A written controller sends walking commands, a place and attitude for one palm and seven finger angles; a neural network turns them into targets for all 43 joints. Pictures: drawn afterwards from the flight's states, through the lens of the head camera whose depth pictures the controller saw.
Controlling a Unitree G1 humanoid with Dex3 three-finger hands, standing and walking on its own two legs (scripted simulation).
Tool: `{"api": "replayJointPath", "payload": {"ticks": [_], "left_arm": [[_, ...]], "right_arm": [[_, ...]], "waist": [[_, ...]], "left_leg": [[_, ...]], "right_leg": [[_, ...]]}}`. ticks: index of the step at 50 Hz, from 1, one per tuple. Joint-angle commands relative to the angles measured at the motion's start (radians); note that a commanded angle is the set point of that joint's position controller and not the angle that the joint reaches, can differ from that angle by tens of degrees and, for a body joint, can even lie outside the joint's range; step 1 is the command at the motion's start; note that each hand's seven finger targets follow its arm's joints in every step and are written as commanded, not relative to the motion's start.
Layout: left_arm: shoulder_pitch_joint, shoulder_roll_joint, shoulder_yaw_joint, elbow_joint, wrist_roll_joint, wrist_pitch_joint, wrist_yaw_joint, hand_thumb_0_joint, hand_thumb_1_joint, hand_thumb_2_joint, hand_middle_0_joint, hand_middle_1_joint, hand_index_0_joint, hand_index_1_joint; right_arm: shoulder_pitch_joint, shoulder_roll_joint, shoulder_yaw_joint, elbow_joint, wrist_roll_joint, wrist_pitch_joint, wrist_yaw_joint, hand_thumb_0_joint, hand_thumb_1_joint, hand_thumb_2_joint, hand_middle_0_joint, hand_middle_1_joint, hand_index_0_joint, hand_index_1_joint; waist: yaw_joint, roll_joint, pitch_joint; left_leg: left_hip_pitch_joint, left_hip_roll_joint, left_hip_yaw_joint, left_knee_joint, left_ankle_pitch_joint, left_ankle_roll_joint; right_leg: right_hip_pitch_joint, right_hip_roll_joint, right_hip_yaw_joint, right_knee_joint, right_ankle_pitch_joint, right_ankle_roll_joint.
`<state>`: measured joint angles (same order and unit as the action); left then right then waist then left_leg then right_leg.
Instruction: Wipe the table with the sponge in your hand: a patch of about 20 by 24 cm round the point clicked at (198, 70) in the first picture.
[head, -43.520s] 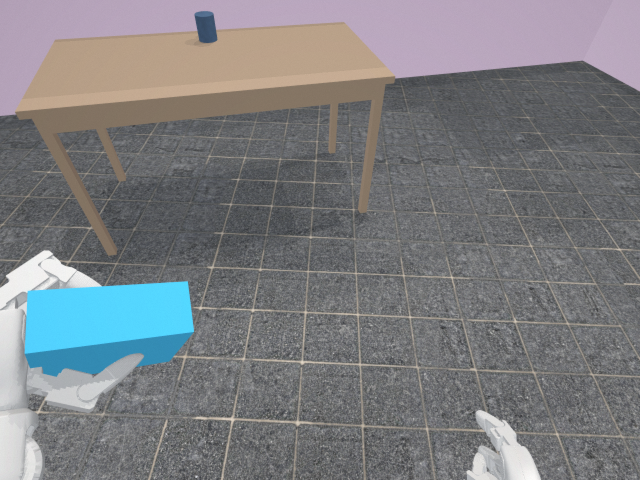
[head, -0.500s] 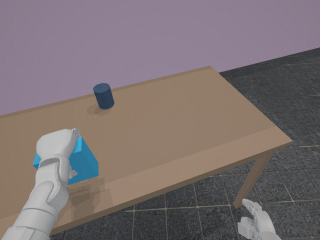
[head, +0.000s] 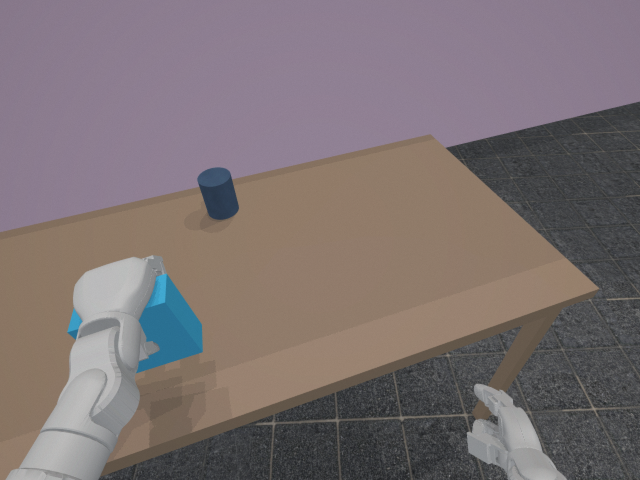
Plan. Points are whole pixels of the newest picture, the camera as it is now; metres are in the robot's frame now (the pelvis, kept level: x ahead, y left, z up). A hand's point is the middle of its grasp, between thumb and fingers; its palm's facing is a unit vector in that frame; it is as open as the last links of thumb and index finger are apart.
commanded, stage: bring the sponge back beside the body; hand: left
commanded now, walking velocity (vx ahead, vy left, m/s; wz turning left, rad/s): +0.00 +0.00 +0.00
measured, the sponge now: (149, 335) +0.27 +0.29 +0.02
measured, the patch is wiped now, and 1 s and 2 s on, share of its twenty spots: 1.00 1.00 1.00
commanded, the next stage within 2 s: step back with the hand held close in 1.46 s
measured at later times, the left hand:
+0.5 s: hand (118, 334) +0.24 +0.28 +0.08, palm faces +0.04 -0.13 -0.99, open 9.2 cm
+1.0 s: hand (96, 373) +0.18 +0.27 +0.10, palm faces +0.08 -0.15 -0.99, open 9.2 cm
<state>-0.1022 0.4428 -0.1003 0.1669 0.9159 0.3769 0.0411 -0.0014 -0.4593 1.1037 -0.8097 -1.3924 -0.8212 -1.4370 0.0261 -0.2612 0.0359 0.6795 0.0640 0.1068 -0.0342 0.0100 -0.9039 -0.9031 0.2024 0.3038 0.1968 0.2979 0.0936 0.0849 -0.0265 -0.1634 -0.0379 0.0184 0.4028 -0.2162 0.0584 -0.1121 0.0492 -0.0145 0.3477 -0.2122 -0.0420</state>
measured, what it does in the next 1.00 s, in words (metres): stands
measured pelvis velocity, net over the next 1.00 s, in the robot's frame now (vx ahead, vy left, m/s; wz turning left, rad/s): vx -0.02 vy -0.01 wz -0.01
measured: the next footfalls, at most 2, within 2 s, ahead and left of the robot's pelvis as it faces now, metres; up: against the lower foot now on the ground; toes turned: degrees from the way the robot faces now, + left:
none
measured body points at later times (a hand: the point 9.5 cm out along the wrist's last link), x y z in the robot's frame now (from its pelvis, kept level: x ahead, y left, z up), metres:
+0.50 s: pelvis -0.01 +0.00 +0.00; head -0.03 -0.04 +0.45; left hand +0.23 +0.29 +0.14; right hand +0.25 -0.20 -0.07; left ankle +0.00 +0.08 -0.74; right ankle -0.02 -0.10 -0.74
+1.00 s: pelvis -0.02 -0.01 +0.00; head -0.06 -0.05 +0.45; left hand +0.17 +0.28 +0.15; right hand +0.24 -0.20 -0.06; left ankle +0.00 +0.08 -0.74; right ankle -0.02 -0.10 -0.74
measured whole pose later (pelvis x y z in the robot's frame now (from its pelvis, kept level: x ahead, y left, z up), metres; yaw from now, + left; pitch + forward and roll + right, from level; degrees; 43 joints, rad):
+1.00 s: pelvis -0.02 -0.01 +0.00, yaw -1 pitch -6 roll -1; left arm 0.23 0.49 -0.04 -0.26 0.85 0.43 0.00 0.00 -0.46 1.10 -0.81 -1.39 -0.82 -1.44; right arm -0.02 -0.26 0.05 0.67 0.04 0.09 -0.02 0.01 -0.90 -0.90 0.20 0.30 0.20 0.30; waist 0.13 0.12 0.00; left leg -0.10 -0.02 0.03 0.41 -0.20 0.04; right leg -0.05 0.07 0.00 0.35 -0.19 -0.06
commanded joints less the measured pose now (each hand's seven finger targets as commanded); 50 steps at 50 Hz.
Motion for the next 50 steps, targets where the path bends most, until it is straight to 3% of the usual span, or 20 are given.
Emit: {"api": "replayJointPath", "payload": {"ticks": [1,4,8,9,11,14,17,19,22,24,27,29,32,34,36,39,42,44,45,50], "left_arm": [[-0.294,0.212,0.108,-0.268,0.031,-0.01,0.047,0.0,0.1,1.3,-1.2,-1.6,-1.2,-1.6],[-0.243,0.264,0.162,-0.291,0.022,0.003,0.047,0.0,0.1,1.3,-1.2,-1.6,-1.2,-1.6],[-0.204,0.221,0.123,-0.305,0.02,0.024,0.034,0.0,0.1,1.3,-1.2,-1.6,-1.2,-1.6],[-0.205,0.263,0.16,-0.328,0.015,0.026,0.032,0.0,0.1,1.3,-1.2,-1.6,-1.2,-1.6],[-0.221,0.206,0.104,-0.34,0.019,0.028,0.026,0.0,0.1,1.3,-1.2,-1.6,-1.2,-1.6],[-0.2,0.281,0.169,-0.376,0.02,0.025,0.02,0.0,0.1,1.3,-1.2,-1.6,-1.2,-1.6],[-0.15,0.217,0.125,-0.376,0.014,0.023,0.015,0.0,0.1,1.3,-1.2,-1.6,-1.2,-1.6],[-0.146,0.282,0.18,-0.4,0.013,0.025,0.014,0.0,0.1,1.3,-1.2,-1.6,-1.2,-1.6],[-0.088,0.237,0.153,-0.417,0.006,0.027,0.012,0.0,0.1,1.3,-1.2,-1.6,-1.2,-1.6],[-0.103,0.274,0.18,-0.461,0.003,0.031,0.008,0.0,0.1,1.3,-1.2,-1.6,-1.2,-1.6],[-0.032,0.247,0.168,-0.437,-0.004,0.04,0.005,0.0,0.1,1.3,-1.2,-1.6,-1.2,-1.6],[-0.054,0.293,0.203,-0.503,-0.007,0.034,0.002,0.0,0.1,1.3,-1.2,-1.6,-1.2,-1.6],[-0.006,0.24,0.16,-0.509,-0.009,0.032,0.0,0.0,0.1,1.3,-1.2,-1.6,-1.2,-1.6],[-0.009,0.296,0.214,-0.547,-0.012,0.028,0.002,0.0,0.1,1.3,-1.2,-1.6,-1.2,-1.6],[0.018,0.256,0.183,-0.544,-0.011,0.027,0.0,0.0,0.1,1.3,-1.2,-1.6,-1.2,-1.6],[0.034,0.294,0.22,-0.583,-0.018,0.03,0.001,0.0,0.1,1.3,-1.2,-1.6,-1.2,-1.6],[0.098,0.254,0.195,-0.58,-0.026,0.035,0.001,0.0,0.1,1.3,-1.2,-1.6,-1.2,-1.6],[0.08,0.298,0.229,-0.64,-0.024,0.034,0.0,0.0,0.1,1.3,-1.2,-1.6,-1.2,-1.6],[0.112,0.259,0.2,-0.643,-0.031,0.035,0.001,0.0,0.1,1.3,-1.2,-1.6,-1.2,-1.6],[0.142,0.263,0.206,-0.689,-0.032,0.041,-0.003,0.0,0.1,1.3,-1.2,-1.6,-1.2,-1.6]], "right_arm": [[-0.204,-0.105,-0.037,-0.177,0.003,-0.059,-0.007,0.0,-0.9,-0.9,0.2,0.3,0.2,0.3],[-0.216,-0.116,-0.039,-0.177,-0.002,-0.055,-0.004,0.0,-0.9,-0.9,0.2,0.3,0.2,0.3],[-0.233,-0.109,-0.033,-0.181,0.002,-0.048,0.001,0.0,-0.9,-0.9,0.2,0.3,0.2,0.3],[-0.239,-0.117,-0.033,-0.18,-0.001,-0.047,-0.001,0.0,-0.9,-0.9,0.2,0.3,0.2,0.3],[-0.243,-0.104,-0.025,-0.186,0.002,-0.052,-0.002,0.0,-0.9,-0.9,0.2,0.3,0.2,0.3],[-0.25,-0.116,-0.028,-0.18,-0.004,-0.049,-0.003,0.0,-0.9,-0.9,0.2,0.3,0.2,0.3],[-0.249,-0.105,-0.027,-0.183,-0.004,-0.054,-0.001,0.0,-0.9,-0.9,0.2,0.3,0.2,0.3],[-0.258,-0.114,-0.025,-0.184,-0.007,-0.052,-0.002,0.0,-0.9,-0.9,0.2,0.3,0.2,0.3],[-0.262,-0.106,-0.026,-0.185,-0.007,-0.054,0.002,0.0,-0.9,-0.9,0.2,0.3,0.2,0.3],[-0.275,-0.111,-0.022,-0.192,-0.009,-0.054,0.002,0.0,-0.9,-0.9,0.2,0.3,0.2,0.3],[-0.274,-0.106,-0.023,-0.188,-0.008,-0.055,0.002,0.0,-0.9,-0.9,0.2,0.3,0.2,0.3],[-0.288,-0.111,-0.024,-0.193,-0.01,-0.056,0.0,0.0,-0.9,-0.9,0.2,0.3,0.2,0.3],[-0.282,-0.102,-0.023,-0.195,-0.01,-0.062,0.001,0.0,-0.9,-0.9,0.2,0.3,0.2,0.3],[-0.294,-0.107,-0.022,-0.199,-0.014,-0.066,-0.002,0.0,-0.9,-0.9,0.2,0.3,0.2,0.3],[-0.294,-0.099,-0.02,-0.199,-0.012,-0.07,-0.001,0.0,-0.9,-0.9,0.2,0.3,0.2,0.3],[-0.304,-0.105,-0.021,-0.201,-0.014,-0.069,0.0,0.0,-0.9,-0.9,0.2,0.3,0.2,0.3],[-0.299,-0.1,-0.025,-0.201,-0.013,-0.071,0.002,0.0,-0.9,-0.9,0.2,0.3,0.2,0.3],[-0.317,-0.103,-0.021,-0.209,-0.017,-0.073,0.001,0.0,-0.9,-0.9,0.2,0.3,0.2,0.3],[-0.309,-0.094,-0.025,-0.215,-0.015,-0.077,0.002,0.0,-0.9,-0.9,0.2,0.3,0.2,0.3],[-0.317,-0.093,-0.022,-0.216,-0.016,-0.079,0.004,0.0,-0.9,-0.9,0.2,0.3,0.2,0.3]], "waist": [[0.002,0.007,-0.227],[0.017,0.002,-0.234],[0.014,-0.013,-0.203],[0.016,-0.017,-0.203],[0.009,-0.003,-0.191],[0.019,-0.009,-0.208],[0.013,-0.013,-0.177],[0.022,-0.009,-0.183],[0.021,-0.008,-0.174],[0.025,-0.003,-0.173],[0.024,-0.032,-0.141],[0.027,0.002,-0.161],[0.023,0.005,-0.129],[0.036,0.001,-0.156],[0.032,0.002,-0.134],[0.038,0.002,-0.135],[0.035,-0.024,-0.115],[0.044,0.025,-0.13],[0.04,0.01,-0.118],[0.04,0.004,-0.103]], "left_leg": [[0.107,0.024,-0.108,-0.039,0.294,-0.001],[0.113,0.024,-0.112,-0.048,0.293,-0.003],[0.103,0.024,-0.111,-0.052,0.291,-0.003],[0.108,0.025,-0.114,-0.059,0.274,-0.002],[0.111,0.027,-0.118,-0.06,0.273,-0.002],[0.12,0.024,-0.12,-0.062,0.27,0.0],[0.119,0.026,-0.113,-0.057,0.274,0.001],[0.114,0.024,-0.12,-0.066,0.248,-0.001],[0.114,0.022,-0.111,-0.058,0.268,0.0],[0.116,0.021,-0.121,-0.065,0.247,-0.001],[0.098,0.02,-0.114,-0.059,0.234,0.001],[0.111,0.019,-0.117,-0.059,0.225,0.002],[0.109,0.023,-0.119,-0.06,0.225,0.002],[0.116,0.021,-0.126,-0.058,0.213,0.003],[0.105,0.019,-0.12,-0.051,0.208,0.002],[0.106,0.021,-0.128,-0.056,0.189,0.001],[0.095,0.018,-0.12,-0.045,0.19,0.002],[0.105,0.019,-0.129,-0.05,0.183,0.002],[0.097,0.018,-0.119,-0.038,0.184,0.004],[0.093,0.021,-0.123,-0.039,0.157,0.004]], "right_leg": [[0.05,-0.007,0.069,-0.019,0.237,-0.054],[0.075,-0.006,0.087,-0.022,0.239,-0.058],[0.07,-0.011,0.075,-0.027,0.239,-0.053],[0.077,-0.007,0.093,-0.034,0.218,-0.055],[0.062,-0.009,0.074,-0.035,0.205,-0.054],[0.087,-0.006,0.107,-0.04,0.214,-0.059],[0.07,-0.01,0.093,-0.043,0.219,-0.055],[0.085,-0.008,0.117,-0.049,0.193,-0.058],[0.085,-0.012,0.108,-0.045,0.222,-0.056],[0.089,-0.01,0.131,-0.05,0.202,-0.059],[0.077,-0.015,0.122,-0.053,0.192,-0.054],[0.086,-0.014,0.148,-0.054,0.183,-0.057],[0.064,-0.012,0.125,-0.057,0.165,-0.054],[0.083,-0.011,0.155,-0.055,0.159,-0.059],[0.068,-0.016,0.146,-0.057,0.15,-0.056],[0.072,-0.011,0.168,-0.06,0.128,-0.059],[0.059,-0.015,0.157,-0.059,0.126,-0.054],[0.07,-0.012,0.176,-0.056,0.123,-0.059],[0.063,-0.015,0.16,-0.052,0.118,-0.055],[0.048,-0.012,0.168,-0.058,0.074,-0.054]]}}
